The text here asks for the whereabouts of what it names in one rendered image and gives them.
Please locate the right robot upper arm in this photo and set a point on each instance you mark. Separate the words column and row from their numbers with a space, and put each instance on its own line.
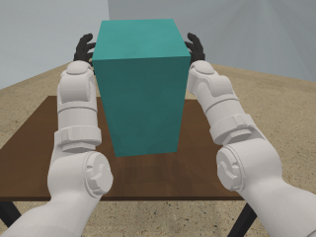
column 253, row 170

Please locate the robot right hand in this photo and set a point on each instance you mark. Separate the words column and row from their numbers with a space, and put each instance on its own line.
column 195, row 47

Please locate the robot left forearm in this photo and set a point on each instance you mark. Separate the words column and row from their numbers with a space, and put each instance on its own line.
column 77, row 110

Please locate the carton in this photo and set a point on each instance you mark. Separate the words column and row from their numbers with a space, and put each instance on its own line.
column 142, row 69

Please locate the table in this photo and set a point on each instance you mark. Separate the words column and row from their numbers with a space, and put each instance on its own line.
column 190, row 174

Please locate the robot right forearm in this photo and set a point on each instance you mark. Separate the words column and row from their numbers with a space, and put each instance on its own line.
column 228, row 122

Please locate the left robot upper arm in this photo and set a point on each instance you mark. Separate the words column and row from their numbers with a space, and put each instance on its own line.
column 76, row 184

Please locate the robot left hand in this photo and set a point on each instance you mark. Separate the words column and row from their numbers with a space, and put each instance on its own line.
column 82, row 49

